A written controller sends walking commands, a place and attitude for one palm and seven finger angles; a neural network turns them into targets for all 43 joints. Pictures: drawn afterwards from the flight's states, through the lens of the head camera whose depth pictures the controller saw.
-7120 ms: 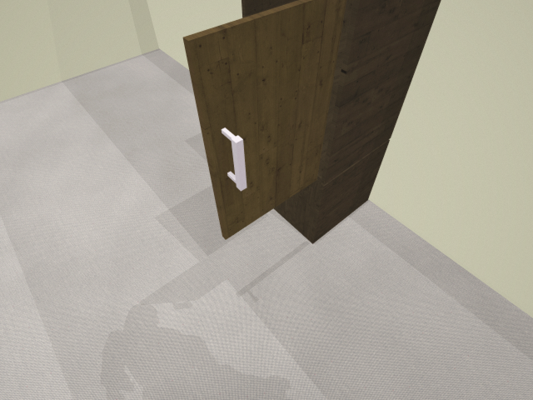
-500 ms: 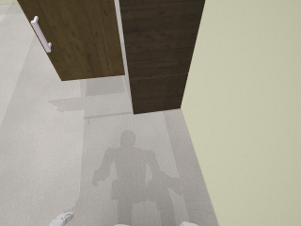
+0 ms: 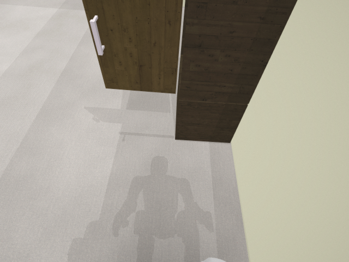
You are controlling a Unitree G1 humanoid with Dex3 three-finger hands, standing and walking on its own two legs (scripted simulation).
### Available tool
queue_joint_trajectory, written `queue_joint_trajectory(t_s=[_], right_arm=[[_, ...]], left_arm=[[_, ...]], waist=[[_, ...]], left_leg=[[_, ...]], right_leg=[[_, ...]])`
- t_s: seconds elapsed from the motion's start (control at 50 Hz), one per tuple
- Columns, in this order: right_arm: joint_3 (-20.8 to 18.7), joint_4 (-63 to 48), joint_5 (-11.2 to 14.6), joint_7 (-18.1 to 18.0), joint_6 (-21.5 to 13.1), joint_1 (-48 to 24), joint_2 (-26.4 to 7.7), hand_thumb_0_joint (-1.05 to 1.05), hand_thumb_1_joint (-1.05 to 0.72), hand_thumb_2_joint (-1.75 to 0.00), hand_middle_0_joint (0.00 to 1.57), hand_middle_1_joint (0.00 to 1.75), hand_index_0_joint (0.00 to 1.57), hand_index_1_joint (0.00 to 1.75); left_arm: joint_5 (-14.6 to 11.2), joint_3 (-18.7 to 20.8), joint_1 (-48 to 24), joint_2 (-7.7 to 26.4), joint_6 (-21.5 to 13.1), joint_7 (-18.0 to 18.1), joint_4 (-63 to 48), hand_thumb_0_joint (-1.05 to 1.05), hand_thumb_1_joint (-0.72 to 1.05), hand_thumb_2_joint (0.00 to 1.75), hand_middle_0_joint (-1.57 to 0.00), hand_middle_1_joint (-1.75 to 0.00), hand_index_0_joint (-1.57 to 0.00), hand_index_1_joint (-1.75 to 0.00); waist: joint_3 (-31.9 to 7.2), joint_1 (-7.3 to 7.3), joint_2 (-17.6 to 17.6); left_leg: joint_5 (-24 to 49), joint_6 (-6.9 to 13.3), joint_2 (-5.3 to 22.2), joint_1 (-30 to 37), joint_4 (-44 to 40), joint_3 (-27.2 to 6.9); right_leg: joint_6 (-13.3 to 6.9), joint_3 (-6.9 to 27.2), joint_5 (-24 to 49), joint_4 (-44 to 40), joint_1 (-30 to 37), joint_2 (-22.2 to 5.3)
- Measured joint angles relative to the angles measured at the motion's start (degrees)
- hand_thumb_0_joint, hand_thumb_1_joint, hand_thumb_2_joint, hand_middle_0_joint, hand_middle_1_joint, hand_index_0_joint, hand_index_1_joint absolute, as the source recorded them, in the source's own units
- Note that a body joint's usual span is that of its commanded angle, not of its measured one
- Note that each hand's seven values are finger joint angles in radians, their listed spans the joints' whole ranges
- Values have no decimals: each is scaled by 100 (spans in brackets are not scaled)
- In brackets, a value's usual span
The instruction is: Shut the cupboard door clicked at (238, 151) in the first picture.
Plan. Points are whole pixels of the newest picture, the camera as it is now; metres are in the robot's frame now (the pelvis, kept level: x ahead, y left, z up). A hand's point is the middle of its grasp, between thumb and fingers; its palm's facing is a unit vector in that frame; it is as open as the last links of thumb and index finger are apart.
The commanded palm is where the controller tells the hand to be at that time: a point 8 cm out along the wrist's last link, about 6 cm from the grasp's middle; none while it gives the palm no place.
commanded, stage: take the last steps up to it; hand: left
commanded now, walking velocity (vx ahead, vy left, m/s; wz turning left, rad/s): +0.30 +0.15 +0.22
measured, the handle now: (98, 36) +0.94 +0.40 -0.02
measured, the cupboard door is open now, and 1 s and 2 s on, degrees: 89 89 89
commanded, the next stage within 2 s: come to a stop and stand still in 1.24 s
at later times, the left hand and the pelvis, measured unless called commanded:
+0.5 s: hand out of the picture +0.06 +0.17 -0.16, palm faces +0.21 -0.96 -0.16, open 7.4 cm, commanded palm none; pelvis +0.12 +0.01 +0.01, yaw +8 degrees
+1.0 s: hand (94, 162) +0.40 +0.28 -0.15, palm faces +0.09 -0.96 -0.25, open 7.4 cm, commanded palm none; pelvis +0.30 +0.08 -0.01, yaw +5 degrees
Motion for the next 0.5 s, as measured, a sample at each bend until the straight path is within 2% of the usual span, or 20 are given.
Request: queue_joint_trajectory(t_s=[0.06, 0.16, 0.2, 0.24, 0.28, 0.32, 0.4, 0.5], right_arm=[[27, 104, 8, -4, -47, 236, 27, 0, -91, -90, 20, 30, 21, 30], [3, 328, 22, 34, 17, 563, 5, 0, -91, -90, 20, 30, 21, 30], [-25, 389, 68, 56, 54, 709, 2, 0, -91, -90, 20, 30, 21, 30], [-79, 496, 52, 94, 162, 696, -83, 0, -91, -90, 20, 30, 21, 30], [-142, 566, 19, 141, 256, 606, -158, 0, -91, -90, 20, 30, 21, 30], [-194, 553, 4, 183, 279, 501, -196, 1, -91, -90, 20, 30, 20, 30], [-244, 430, 18, 242, 208, 348, -204, 0, -91, -90, 19, 30, 20, 30], [-225, 318, 39, 297, 137, 87, -206, 0, -92, -90, 19, 30, 20, 30]], left_arm=[[-1, 0, -87, -8, -68, -56, -43, 1, 91, 90, -20, -30, -20, -30], [2, -20, -202, -90, -195, -111, -172, 1, 91, 90, -19, -30, -20, -30], [28, -17, -168, -83, -338, -110, -257, 1, 90, 90, -20, -30, -20, -30], [21, -31, -153, -196, -432, -51, -252, 0, 90, 90, -20, -30, -20, -30], [7, -59, 9, -297, -481, 4, -213, 0, 90, 90, -20, -30, -20, -30], [2, -75, 210, -375, -500, 39, -102, 0, 90, 90, -20, -30, -20, -30], [8, -115, 547, -489, -569, 41, 197, 0, 90, 90, -20, -30, -20, -30], [46, -133, 873, -568, -629, 24, 497, 0, 90, 90, -20, -30, -21, -30]], waist=[[-47, -21, 118], [-110, -83, 317], [-167, -73, 283], [-104, -82, 423], [-117, -85, 466], [-172, -113, 424], [-250, -107, 245], [-201, 95, 112]], left_leg=[[140, -4, -9, 199, -327, -107], [-25, -79, -17, 345, -262, -232], [-510, -82, -86, 122, 382, -216], [-1015, -106, -44, -353, 1689, -263], [-708, -174, 42, -864, 2745, -206], [-218, -270, 205, -1267, 3194, -106], [340, -435, 476, -1648, 2830, 50], [425, -448, 543, -1546, 1446, 244]], right_leg=[[1, -1, 200, -243, -100, -7], [-1, -108, 537, -1750, 376, 50], [-97, -104, 865, -2492, 719, 17], [-210, -252, 1065, -2316, 786, 16], [-218, -328, 1034, -2474, 982, 3], [-168, -362, 1128, -2868, 1223, -21], [-77, -439, 1340, -3632, 1693, -145], [155, -565, 1220, -3933, 2108, -362]])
